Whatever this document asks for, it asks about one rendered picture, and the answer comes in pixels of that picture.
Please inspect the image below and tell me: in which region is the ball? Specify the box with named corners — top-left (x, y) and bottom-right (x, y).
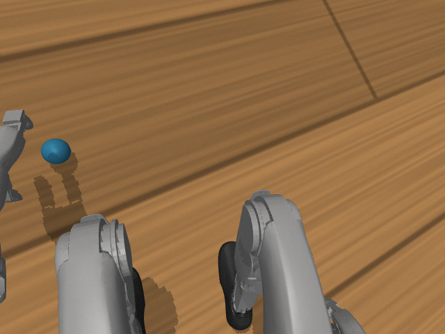
top-left (41, 138), bottom-right (71, 164)

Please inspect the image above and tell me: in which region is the right robot hand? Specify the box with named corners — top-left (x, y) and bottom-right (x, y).
top-left (325, 297), bottom-right (366, 334)

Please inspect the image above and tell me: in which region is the left robot foot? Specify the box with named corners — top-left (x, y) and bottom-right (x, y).
top-left (132, 268), bottom-right (146, 334)

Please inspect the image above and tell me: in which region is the left robot hand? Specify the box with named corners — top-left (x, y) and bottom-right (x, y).
top-left (0, 109), bottom-right (33, 202)

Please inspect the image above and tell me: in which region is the right robot foot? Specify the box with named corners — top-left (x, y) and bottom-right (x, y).
top-left (218, 241), bottom-right (252, 331)

